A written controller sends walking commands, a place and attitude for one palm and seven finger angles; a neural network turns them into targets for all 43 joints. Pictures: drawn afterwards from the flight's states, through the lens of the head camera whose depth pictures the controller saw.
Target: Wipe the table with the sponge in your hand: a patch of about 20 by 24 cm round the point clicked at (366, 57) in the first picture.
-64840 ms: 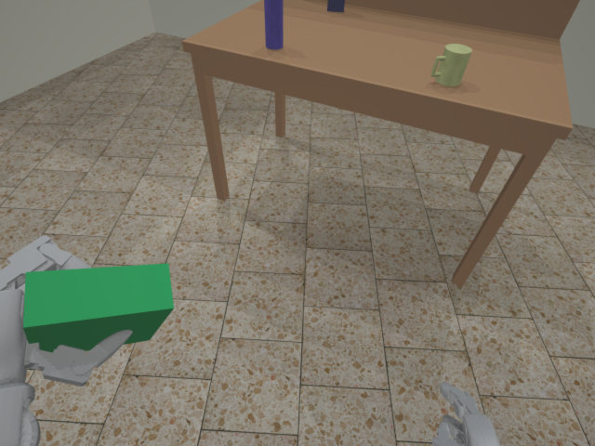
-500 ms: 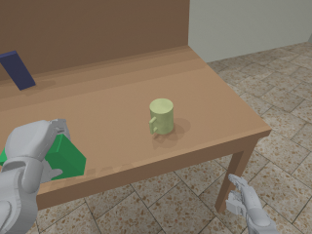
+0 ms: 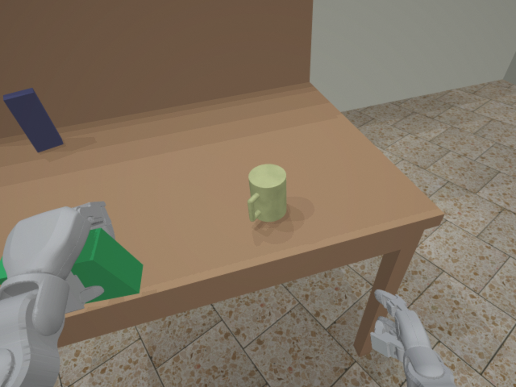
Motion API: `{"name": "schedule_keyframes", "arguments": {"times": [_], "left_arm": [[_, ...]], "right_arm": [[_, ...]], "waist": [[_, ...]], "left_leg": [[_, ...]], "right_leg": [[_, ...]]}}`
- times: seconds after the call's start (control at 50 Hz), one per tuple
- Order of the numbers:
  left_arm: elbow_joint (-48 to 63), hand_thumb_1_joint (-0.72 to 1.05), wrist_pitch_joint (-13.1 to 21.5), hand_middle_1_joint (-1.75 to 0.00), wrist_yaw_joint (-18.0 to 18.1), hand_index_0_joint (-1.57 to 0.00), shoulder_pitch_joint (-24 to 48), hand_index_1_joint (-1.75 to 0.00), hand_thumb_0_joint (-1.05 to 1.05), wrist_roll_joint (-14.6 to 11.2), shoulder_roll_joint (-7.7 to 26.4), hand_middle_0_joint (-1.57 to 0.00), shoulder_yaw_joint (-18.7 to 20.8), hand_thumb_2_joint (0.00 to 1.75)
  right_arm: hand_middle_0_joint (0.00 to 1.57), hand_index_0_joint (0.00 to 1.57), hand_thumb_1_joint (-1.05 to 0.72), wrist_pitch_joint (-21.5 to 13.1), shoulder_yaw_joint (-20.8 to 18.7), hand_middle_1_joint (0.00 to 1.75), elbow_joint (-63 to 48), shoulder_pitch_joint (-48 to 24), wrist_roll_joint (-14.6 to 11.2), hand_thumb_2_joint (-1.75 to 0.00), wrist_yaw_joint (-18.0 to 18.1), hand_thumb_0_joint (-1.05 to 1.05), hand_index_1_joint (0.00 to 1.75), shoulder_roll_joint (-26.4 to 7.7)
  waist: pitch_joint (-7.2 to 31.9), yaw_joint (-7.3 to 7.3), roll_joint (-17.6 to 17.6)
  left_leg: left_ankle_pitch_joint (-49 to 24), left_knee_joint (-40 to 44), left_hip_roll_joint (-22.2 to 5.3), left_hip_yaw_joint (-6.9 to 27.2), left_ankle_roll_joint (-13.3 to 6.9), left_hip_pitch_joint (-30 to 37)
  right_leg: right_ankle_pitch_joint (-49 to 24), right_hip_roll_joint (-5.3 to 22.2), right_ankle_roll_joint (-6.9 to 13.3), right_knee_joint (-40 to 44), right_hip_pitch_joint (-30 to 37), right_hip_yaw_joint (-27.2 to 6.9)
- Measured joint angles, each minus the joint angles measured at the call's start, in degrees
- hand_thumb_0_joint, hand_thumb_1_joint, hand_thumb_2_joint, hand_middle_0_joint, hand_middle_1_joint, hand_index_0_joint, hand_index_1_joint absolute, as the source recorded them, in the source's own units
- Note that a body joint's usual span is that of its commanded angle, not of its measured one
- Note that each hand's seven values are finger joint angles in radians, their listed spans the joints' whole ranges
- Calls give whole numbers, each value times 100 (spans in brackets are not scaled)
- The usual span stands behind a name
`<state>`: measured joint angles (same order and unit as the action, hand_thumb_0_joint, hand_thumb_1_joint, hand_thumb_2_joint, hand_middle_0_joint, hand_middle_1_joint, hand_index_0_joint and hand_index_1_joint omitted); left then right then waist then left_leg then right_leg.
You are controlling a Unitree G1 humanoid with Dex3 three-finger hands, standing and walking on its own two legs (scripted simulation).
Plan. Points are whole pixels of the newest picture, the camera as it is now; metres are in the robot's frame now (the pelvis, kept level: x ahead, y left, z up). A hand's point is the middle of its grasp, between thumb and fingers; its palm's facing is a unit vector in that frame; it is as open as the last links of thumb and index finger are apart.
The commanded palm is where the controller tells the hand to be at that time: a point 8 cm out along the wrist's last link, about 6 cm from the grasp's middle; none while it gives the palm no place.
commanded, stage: bring the sponge back beside the body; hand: left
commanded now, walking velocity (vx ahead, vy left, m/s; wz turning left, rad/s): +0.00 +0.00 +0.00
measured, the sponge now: (84, 276) +0.19 +0.30 +0.11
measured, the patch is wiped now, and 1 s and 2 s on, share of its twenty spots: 1.00 1.00 1.00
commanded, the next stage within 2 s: step back with the hand held close in 0.14 s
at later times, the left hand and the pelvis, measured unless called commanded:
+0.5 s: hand (114, 245) +0.22 +0.24 +0.16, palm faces +0.30 -0.86 -0.41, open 9.1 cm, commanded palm +0.16 +0.30 +0.21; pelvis +0.01 +0.01 -0.01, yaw +2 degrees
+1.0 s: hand (65, 265) +0.17 +0.27 +0.18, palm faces +0.35 -0.81 -0.48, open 9.1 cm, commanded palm +0.12 +0.32 +0.21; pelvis -0.04 +0.04 -0.02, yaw +1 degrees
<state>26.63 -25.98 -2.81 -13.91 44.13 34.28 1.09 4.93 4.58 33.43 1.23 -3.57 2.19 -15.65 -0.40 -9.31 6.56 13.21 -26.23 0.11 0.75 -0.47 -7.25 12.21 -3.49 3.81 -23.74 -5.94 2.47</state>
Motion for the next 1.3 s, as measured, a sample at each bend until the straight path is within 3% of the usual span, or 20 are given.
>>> {"name": "schedule_keyframes", "arguments": {"times": [0.16, 0.28, 0.32, 0.34, 0.36, 0.38, 0.42, 0.48, 0.58, 0.72, 0.86, 0.94, 1.02, 1.14, 1.24, 1.3], "left_arm": [[31, -46, -97, -141, -87, -86, -79, -143, -2, -90, -125, -79, 5, 109], [82, -46, -48, -141, -66, -86, -153, -143, -2, 1, -62, -79, -95, 109], [32, -46, 562, -141, 140, -86, -219, -143, -2, -2096, -315, -79, 608, 109], [-38, -46, 925, -141, 241, -86, -296, -143, -2, -2876, -424, -79, 874, 109], [-51, -46, 1220, -141, 332, -86, -392, -143, -2, -3451, -519, -79, 1067, 109], [11, -46, 1471, -141, 421, -86, -510, -143, -2, -3876, -599, -79, 1222, 109], [290, -46, 1878, -141, 596, -86, -758, -143, -2, -4390, -740, -79, 1411, 109], [921, -46, 2311, -141, 788, -86, -1130, -143, -2, -4729, -902, -79, 1538, 109], [1573, -46, 2816, -141, 944, -86, -1552, -143, -3, -4818, -730, -79, 2002, 109], [1008, -46, 3116, -141, 994, -86, -1452, -143, -3, -4844, -709, -79, 2393, 109], [1109, -46, 3254, -141, 1006, -86, -1739, -143, -3, -4841, -899, -79, 2061, 109], [1484, -46, 3342, -141, 1016, -86, -1895, -143, -3, -4786, -740, -79, 2098, 109], [1459, -46, 3432, -141, 1058, -87, -1674, -143, -3, -4714, -665, -80, 2331, 109], [857, -46, 3449, -141, 1085, -86, -1101, -143, -3, -4734, -1069, -80, 2299, 109], [885, -46, 3423, -141, 1025, -86, -959, -143, -3, -4735, -1275, -79, 1818, 109], [1237, -46, 3461, -141, 974, -86, -1148, -143, -3, -4716, -1141, -80, 1744, 109]], "right_arm": [[20, 20, -90, -29, 19, 30, -24, -16, 9, -90, -1, 2, 30, -5], [20, 20, -90, -10, 2, 30, -17, -4, 28, -90, -5, 2, 30, -36], [20, 20, -90, 12, -21, 30, -321, 125, 41, -90, -10, 2, 30, -18], [20, 20, -90, -34, -13, 30, -440, 196, 66, -90, -20, 2, 30, 14], [20, 20, -90, -63, -7, 30, -534, 272, 74, -90, -28, 2, 30, 58], [20, 20, -90, -90, 7, 30, -585, 346, 81, -90, -27, 2, 30, 106], [20, 20, -90, -111, 25, 30, -590, 516, 104, -90, -5, 1, 30, 191], [20, 20, -90, -90, -8, 30, -513, 813, 152, -90, 27, 1, 30, 206], [20, 20, -90, -66, -217, 30, -236, 1145, 231, -90, 12, 2, 30, 164], [20, 20, -91, -52, -339, 29, -4, 1197, 170, -90, -35, 2, 30, 217], [20, 20, -91, -169, -368, 30, -147, 959, 139, -90, -17, 2, 30, 266], [20, 20, -91, -276, -382, 30, -268, 886, 198, -90, 31, 2, 30, 259], [20, 20, -91, -445, -412, 29, -351, 888, 250, -90, 51, 2, 30, 253], [20, 20, -90, -487, -358, 30, -253, 840, 191, -90, 9, 1, 30, 261], [20, 20, -90, -377, -330, 30, -157, 839, 179, -90, -1, 1, 30, 349], [20, 20, -90, -362, -338, 30, -259, 871, 218, -90, 13, 1, 30, 316]], "waist": [[42, 81, -9], [20, 55, -46], [60, 180, -47], [80, 267, -85], [87, 359, -144], [79, 446, -227], [38, 600, -437], [-26, 771, -680], [-91, 897, -760], [-58, 1028, -455], [-33, 1173, -566], [-11, 1064, -752], [36, 907, -760], [148, 754, -465], [96, 888, -740], [97, 1089, -871]], "left_leg": [[-5, 13, 13, -21, -22, -34], [27, -7, 18, -34, -36, -16], [101, -199, 1, 64, -69, -262], [152, -311, 0, 117, -84, -414], [190, -414, -1, 166, -97, -557], [211, -504, -8, 196, -99, -682], [248, -619, -2, 217, -38, -853], [293, -712, 69, 196, -66, -1021], [285, -742, 227, 71, -185, -1206], [196, -714, 168, 69, -196, -1337], [210, -1036, 141, 84, -211, -1673], [113, -1043, 190, 36, -259, -1788], [0, -1008, 235, 33, -293, -1834], [-9, -1142, 77, 145, -218, -1963], [589, -1875, 4, 136, -21, -2032], [509, -1362, -123, 229, -58, -1743]], "right_leg": [[-9, 13, -26, 10, -40, -23], [13, 17, -36, 1, -19, -38], [3, -11, -45, 9, -145, 54], [9, -21, -46, -22, -250, 98], [23, -31, -45, -62, -356, 139], [43, -42, -44, -115, -458, 165], [106, -32, -49, -250, -633, 188], [213, 44, -101, -461, -852, 178], [356, 216, -220, -792, -1186, 69], [147, 156, -245, -551, -1223, 66], [94, 133, -248, -750, -1499, 100], [48, 190, -296, -874, -1672, 64], [617, 180, -368, -1276, -1733, -90], [160, 1, -348, -809, -1362, -125], [34, 98, -352, -747, -1444, -76], [-19, 186, -440, -875, -1734, -29]]}}
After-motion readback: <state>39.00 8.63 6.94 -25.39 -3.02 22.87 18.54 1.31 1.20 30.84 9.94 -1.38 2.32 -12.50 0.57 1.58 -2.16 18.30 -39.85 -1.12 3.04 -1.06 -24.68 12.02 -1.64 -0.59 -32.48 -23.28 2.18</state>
